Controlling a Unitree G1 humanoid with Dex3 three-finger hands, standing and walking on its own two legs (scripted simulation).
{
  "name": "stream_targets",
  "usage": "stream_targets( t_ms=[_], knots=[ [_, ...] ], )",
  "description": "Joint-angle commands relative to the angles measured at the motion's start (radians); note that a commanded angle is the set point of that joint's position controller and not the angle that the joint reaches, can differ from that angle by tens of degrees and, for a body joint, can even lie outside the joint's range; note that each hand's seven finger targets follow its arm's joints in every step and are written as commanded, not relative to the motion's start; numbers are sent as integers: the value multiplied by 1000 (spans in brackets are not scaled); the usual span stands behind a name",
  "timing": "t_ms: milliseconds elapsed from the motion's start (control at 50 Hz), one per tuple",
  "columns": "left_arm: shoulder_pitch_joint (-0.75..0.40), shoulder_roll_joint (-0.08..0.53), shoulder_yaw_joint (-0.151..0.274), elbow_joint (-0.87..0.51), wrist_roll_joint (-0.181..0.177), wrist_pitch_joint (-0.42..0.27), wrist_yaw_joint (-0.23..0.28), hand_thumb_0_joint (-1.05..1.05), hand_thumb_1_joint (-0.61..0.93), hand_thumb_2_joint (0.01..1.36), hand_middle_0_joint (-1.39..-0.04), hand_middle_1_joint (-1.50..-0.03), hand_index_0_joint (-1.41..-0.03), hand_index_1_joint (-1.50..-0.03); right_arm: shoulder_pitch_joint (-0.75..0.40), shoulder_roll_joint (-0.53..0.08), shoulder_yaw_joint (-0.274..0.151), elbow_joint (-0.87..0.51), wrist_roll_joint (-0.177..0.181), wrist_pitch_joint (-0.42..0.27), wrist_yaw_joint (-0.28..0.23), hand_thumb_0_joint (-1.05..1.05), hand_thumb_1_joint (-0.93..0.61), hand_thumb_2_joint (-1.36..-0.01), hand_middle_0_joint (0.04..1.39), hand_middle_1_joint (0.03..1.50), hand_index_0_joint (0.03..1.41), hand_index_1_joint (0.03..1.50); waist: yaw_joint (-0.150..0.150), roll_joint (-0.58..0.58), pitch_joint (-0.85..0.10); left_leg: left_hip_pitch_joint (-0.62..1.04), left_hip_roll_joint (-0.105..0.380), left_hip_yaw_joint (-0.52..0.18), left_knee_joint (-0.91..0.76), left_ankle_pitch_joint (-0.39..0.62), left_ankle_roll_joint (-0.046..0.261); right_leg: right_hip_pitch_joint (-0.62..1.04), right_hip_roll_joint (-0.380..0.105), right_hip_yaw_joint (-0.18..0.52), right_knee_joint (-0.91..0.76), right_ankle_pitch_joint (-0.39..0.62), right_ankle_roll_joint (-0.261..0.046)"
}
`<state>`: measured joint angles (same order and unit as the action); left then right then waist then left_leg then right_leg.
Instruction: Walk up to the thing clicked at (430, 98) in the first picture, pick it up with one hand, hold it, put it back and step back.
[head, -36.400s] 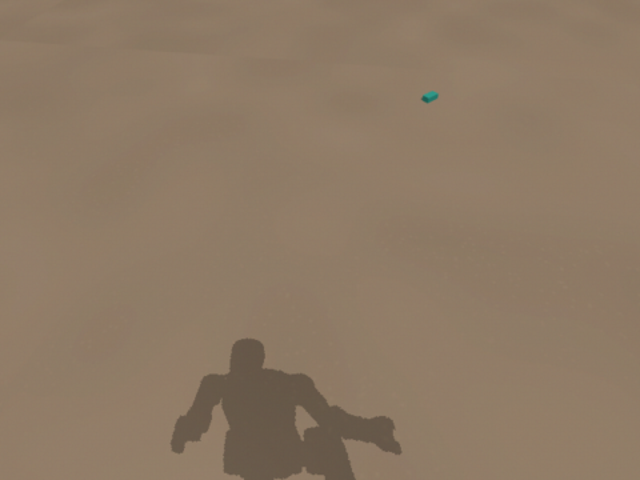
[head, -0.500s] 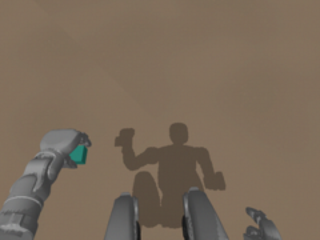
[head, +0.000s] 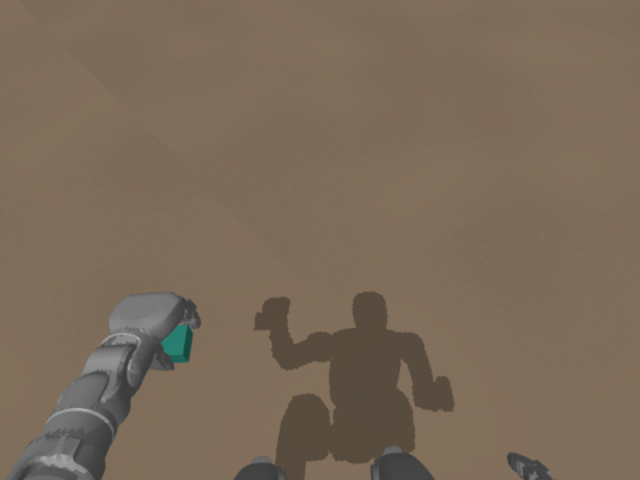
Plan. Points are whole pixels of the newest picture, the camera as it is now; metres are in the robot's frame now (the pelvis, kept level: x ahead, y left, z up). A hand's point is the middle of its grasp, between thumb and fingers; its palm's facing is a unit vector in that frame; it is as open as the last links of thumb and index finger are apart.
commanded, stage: lift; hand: left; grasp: from above
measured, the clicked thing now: (158, 344) +0.34 +0.25 -0.10
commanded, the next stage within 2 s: hold in 0.06 s
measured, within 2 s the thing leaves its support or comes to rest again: neither
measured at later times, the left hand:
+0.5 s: hand (154, 322) +0.34 +0.22 -0.01, palm faces -0.47 -0.02 -0.88, open 7.5 cm
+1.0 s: hand (154, 324) +0.32 +0.21 +0.01, palm faces -0.46 -0.01 -0.89, open 7.5 cm
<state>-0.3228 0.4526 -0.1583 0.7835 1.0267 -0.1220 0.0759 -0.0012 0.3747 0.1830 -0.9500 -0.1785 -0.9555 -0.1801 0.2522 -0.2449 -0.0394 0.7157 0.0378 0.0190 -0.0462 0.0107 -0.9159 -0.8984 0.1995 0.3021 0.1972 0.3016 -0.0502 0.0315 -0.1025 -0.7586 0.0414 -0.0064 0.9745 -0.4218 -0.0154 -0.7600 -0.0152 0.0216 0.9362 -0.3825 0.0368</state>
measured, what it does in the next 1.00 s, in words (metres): stands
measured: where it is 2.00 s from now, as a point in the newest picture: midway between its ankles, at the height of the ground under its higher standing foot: outside the picture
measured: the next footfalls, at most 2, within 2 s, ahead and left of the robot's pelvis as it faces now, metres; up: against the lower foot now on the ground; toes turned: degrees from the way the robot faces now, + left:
none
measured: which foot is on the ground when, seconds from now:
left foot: down 0.00-1.00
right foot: down 0.00-1.00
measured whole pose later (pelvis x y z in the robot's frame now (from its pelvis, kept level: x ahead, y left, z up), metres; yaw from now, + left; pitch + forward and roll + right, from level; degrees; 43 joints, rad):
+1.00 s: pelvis +0.02 -0.01 +0.04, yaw -1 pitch +4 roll +0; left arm -0.25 0.45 -0.18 0.63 1.00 -0.14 -0.06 0.00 0.38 0.15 -0.96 -0.16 -0.97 -0.16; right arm 0.19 -0.25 -0.04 0.68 0.04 0.07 -0.07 0.01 -0.91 -0.89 0.20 0.30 0.20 0.30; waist 0.00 0.04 -0.05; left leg -0.40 0.04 0.02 0.65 -0.31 -0.02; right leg -0.44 -0.02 0.04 0.66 -0.29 0.03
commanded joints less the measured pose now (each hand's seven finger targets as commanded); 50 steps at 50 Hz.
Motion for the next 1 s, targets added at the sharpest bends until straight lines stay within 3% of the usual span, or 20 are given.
stream_targets(
  t_ms=[0,80,120,180,280,340,400,540,560,600,760,800,940,980],
  knots=[
    [-281,212,78,-170,-17,-3,20,0,735,367,-1109,-255,-1118,-246,-7,-138,-48,-104,6,-36,-14,0,-908,-901,200,300,200,300,8,13,-273,236,-47,6,-207,172,18,199,44,-17,-198,135,-46],
    [-287,227,89,-178,-14,-17,11,0,761,377,-1124,-267,-1138,-253,-13,-138,-50,-105,5,-36,-18,0,-906,-900,200,300,200,300,14,15,-269,280,-48,13,-238,195,18,231,43,-13,-233,154,-45],
    [-296,201,71,-187,-18,-20,5,0,756,413,-1122,-283,-1133,-272,-18,-138,-49,-108,9,-37,-18,0,-905,-900,200,300,200,300,9,15,-265,312,-45,10,-257,217,14,243,44,-17,-240,169,-47],
    [-303,221,87,-216,-18,-23,5,0,755,341,-1094,-286,-1123,-258,-20,-139,-53,-105,7,-34,-19,0,-905,-898,200,300,200,300,20,16,-282,352,-46,11,-271,263,13,279,45,-17,-258,208,-45],
    [-279,203,73,-209,-18,-27,-24,0,773,354,-1120,-261,-1143,-239,-32,-136,-50,-100,5,-28,-21,0,-902,-898,200,300,200,300,16,1,-253,372,-48,19,-296,295,15,309,45,-11,-285,240,-43],
    [-260,207,75,-217,-21,-27,-37,0,767,333,-1096,-284,-1128,-252,-42,-139,-53,-106,6,-25,-22,0,-902,-897,200,300,200,300,29,2,-260,396,-48,19,-306,344,13,338,48,-15,-293,277,-44],
    [-267,202,70,-233,-25,-27,-45,0,773,345,-1105,-275,-1135,-246,-48,-137,-50,-110,7,-20,-23,0,-901,-897,200,300,200,300,21,-4,-245,405,-51,28,-318,343,16,353,44,-11,-309,286,-41],
    [-266,220,86,-289,-26,-29,-61,0,790,360,-1130,-253,-1152,-231,-74,-140,-51,-130,9,-10,-25,0,-899,-897,200,300,200,300,40,4,-244,449,-53,31,-348,365,15,384,45,-13,-329,297,-42],
    [-264,203,70,-274,-23,-27,-66,0,794,370,-1131,-259,-1154,-237,-71,-137,-49,-128,8,-9,-26,0,-899,-897,200,300,200,300,26,4,-234,441,-53,32,-342,366,16,372,45,-10,-327,305,-40],
    [-267,223,89,-300,-27,-28,-71,0,807,347,-1128,-265,-1157,-235,-76,-140,-51,-129,7,-7,-28,0,-897,-896,200,300,200,300,37,2,-251,462,-51,31,-350,392,16,385,45,-13,-327,324,-40],
    [-237,201,70,-306,-36,-24,-89,0,784,349,-1132,-250,-1153,-229,-106,-137,-44,-147,9,0,-30,0,-902,-898,200,300,200,300,38,-10,-209,471,-54,36,-377,353,20,394,43,-11,-358,285,-38],
    [-238,221,90,-327,-36,-23,-87,0,802,340,-1139,-244,-1163,-220,-111,-140,-44,-151,9,2,-32,0,-900,-897,200,300,200,300,47,-11,-209,473,-56,39,-384,345,20,403,43,-9,-366,277,-37],
    [-231,215,81,-329,-38,-19,-102,0,804,330,-1145,-241,-1168,-218,-135,-133,-37,-162,11,3,-37,0,-903,-899,200,300,200,300,45,-33,-194,479,-60,44,-402,306,27,412,37,-3,-394,244,-31],
    [-241,229,97,-360,-43,-20,-103,0,805,330,-1136,-252,-1163,-225,-131,-135,-38,-159,9,4,-39,0,-902,-898,200,300,200,300,46,-23,-214,497,-61,48,-404,318,28,423,37,-3,-398,258,-31]
  ],
)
